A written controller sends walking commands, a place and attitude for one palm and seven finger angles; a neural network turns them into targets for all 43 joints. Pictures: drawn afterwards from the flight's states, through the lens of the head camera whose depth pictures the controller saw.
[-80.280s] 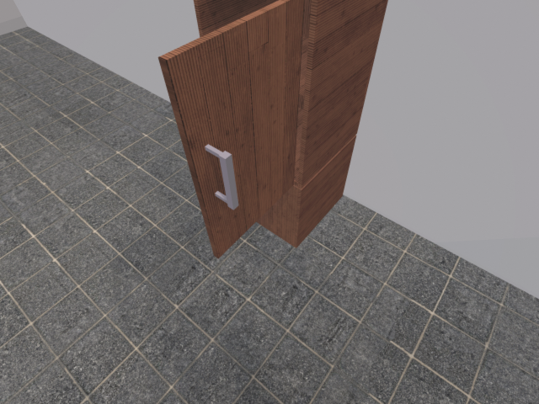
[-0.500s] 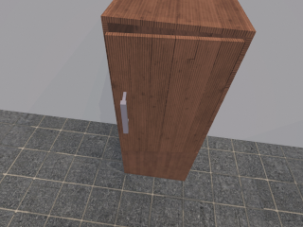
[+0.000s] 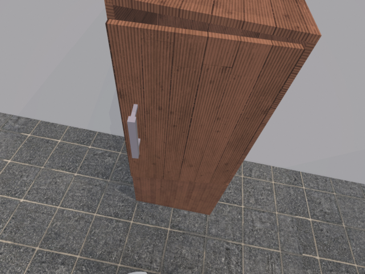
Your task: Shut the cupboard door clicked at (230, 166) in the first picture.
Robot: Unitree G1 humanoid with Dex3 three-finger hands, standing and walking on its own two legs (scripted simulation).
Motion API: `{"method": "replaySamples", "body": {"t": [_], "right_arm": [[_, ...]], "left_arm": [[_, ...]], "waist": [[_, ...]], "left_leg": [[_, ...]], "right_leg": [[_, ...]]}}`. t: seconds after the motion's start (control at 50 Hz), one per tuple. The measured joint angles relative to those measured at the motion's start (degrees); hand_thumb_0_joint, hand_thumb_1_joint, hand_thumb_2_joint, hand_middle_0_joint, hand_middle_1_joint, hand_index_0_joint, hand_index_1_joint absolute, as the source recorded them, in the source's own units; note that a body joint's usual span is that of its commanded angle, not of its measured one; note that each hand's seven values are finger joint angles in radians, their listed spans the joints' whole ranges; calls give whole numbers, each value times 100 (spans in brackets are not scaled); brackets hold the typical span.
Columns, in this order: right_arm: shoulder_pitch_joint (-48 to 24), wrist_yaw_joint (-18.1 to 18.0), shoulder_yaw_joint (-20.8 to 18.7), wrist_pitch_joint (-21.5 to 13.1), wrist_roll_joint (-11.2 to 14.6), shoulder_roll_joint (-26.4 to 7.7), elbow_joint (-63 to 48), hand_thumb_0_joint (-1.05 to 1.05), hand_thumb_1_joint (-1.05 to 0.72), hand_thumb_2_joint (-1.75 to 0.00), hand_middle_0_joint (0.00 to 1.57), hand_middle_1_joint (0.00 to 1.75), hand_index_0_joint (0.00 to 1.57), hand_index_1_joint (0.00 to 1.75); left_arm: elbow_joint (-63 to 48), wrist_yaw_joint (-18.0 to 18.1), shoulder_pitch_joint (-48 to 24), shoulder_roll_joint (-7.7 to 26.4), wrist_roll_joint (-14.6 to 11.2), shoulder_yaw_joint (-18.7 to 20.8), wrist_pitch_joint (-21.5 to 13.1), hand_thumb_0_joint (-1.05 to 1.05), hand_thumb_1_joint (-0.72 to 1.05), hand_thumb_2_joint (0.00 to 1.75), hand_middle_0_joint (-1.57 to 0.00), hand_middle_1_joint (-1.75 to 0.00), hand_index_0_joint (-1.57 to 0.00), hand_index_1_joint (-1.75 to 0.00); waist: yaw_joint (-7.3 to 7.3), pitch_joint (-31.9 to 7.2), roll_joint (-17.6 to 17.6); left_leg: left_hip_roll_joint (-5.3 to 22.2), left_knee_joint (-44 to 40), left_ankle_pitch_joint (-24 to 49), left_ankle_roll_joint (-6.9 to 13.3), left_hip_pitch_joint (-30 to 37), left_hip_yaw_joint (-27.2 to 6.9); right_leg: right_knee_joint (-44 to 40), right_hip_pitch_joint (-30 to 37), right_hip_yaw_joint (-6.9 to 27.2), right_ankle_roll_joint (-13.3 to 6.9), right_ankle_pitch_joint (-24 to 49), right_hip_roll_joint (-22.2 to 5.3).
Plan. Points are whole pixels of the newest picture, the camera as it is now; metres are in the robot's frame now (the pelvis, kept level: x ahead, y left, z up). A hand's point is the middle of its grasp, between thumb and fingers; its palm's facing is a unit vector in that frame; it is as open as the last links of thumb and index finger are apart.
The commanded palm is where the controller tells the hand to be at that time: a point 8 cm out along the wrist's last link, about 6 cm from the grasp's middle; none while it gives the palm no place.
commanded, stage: come to a stop and stand still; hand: left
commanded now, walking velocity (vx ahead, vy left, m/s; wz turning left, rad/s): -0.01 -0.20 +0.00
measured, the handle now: (135, 133) +0.45 +0.17 -0.01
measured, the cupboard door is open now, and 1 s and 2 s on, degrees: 7 7 7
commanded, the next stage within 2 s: look again from close up in 0.94 s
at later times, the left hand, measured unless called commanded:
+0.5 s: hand out of the picture +0.04 +0.11 -0.16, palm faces +0.03 -0.98 -0.22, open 7.3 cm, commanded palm none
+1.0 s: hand out of the picture -0.02 +0.07 -0.16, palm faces +0.04 -0.99 -0.16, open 7.4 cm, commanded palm none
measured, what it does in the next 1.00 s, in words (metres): steps on the spot: right foot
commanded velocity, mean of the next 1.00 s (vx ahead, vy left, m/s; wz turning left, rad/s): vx -0.01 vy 0.00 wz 0.00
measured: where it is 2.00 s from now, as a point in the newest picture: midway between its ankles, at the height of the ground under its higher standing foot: outside the picture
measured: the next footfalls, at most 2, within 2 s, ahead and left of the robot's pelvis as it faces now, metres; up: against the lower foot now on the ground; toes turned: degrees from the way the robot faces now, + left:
right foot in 0.36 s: +0.06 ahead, -0.20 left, +0.00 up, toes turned +0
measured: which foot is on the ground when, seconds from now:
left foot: down 0.00-1.00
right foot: up 0.00-0.34, down 0.36-1.00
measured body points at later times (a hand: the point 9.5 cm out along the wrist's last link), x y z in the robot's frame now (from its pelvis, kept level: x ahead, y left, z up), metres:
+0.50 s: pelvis +0.01 -0.07 +0.01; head +0.02 -0.08 +0.46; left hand +0.04 +0.16 -0.14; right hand +0.01 -0.30 -0.15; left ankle +0.01 +0.06 -0.72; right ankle +0.02 -0.20 -0.72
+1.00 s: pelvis +0.00 -0.08 +0.02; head +0.02 -0.08 +0.47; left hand -0.02 +0.13 -0.15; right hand +0.01 -0.30 -0.14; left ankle +0.01 +0.06 -0.72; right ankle +0.02 -0.20 -0.72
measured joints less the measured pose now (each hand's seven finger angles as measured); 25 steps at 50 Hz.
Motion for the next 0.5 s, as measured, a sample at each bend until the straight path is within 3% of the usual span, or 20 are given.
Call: {"method": "replaySamples", "body": {"t": [0.06, 0.12, 0.16, 0.24, 0.3, 0.36, 0.44, 0.5], "right_arm": [[19, -86, 8, -64, 12, 56, -105, 0, -92, -90, 20, 30, 21, 30], [126, -129, -15, -87, -1, -32, -112, -1, -94, -89, 20, 30, 21, 30], [196, -106, -18, -74, -10, -97, -61, -1, -94, -89, 20, 30, 21, 30], [292, -20, -53, 4, -36, -187, -2, -1, -94, -90, 20, 30, 21, 30], [371, 48, -82, 60, -55, -215, -11, 0, -93, -90, 20, 30, 21, 30], [498, 114, -90, 132, -22, -186, 14, 0, -92, -90, 20, 30, 21, 30], [577, 158, -110, 271, -11, -276, 151, 0, -92, -90, 19, 30, 20, 30], [672, 159, -57, 224, 3, -222, 253, 0, -91, -90, 19, 30, 20, 30]], "left_arm": [[49, -17, -89, 3, 30, 47, 144, 1, 91, 90, -20, -30, -20, -30], [-71, -44, -402, 43, 56, 133, 184, 1, 91, 90, -20, -30, -20, -30], [-219, -46, -621, 73, 43, 163, 143, 1, 91, 90, -20, -30, -20, -30], [-377, 0, -934, 120, 22, 169, 76, 1, 92, 90, -20, -30, -20, -30], [-391, -8, -1070, 168, 3, 152, 30, 1, 92, 90, -20, -30, -20, -30], [-400, -6, -1058, 246, 7, 119, -101, 1, 92, 90, -20, -30, -20, -30], [-238, -11, -1027, 50, 12, 13, -116, 1, 92, 90, -20, -30, -20, -30], [-163, 14, -959, 38, -24, -7, -152, 1, 93, 90, -20, -30, -20, -30]], "waist": [[-32, -73, -69], [-58, -111, 34], [-33, -115, 99], [-57, -124, 245], [-154, -116, 340], [-161, -179, 249], [-225, -224, 583], [-245, -281, 601]], "left_leg": [[70, -25, -184, 26, 178, 106], [142, -473, 52, -82, 401, 15], [167, -770, 241, -108, 507, -61], [232, -1064, 441, -205, 596, -170], [263, -992, 430, -314, 548, -227], [192, -573, 210, -463, 363, -167], [231, -269, -375, -407, 314, -454], [221, -526, 53, -412, 479, -528]], "right_leg": [[1980, -800, 254, 176, -298, -57], [2664, -1338, 378, 344, 128, -287], [2483, -1486, 464, 433, 434, -483], [1353, -1328, 457, 549, 611, -766], [315, -955, 340, 583, 684, -803], [-791, -482, 358, 538, 1073, -826], [-690, -440, 248, 462, 984, -651], [-777, -351, 175, 402, 1000, -552]]}}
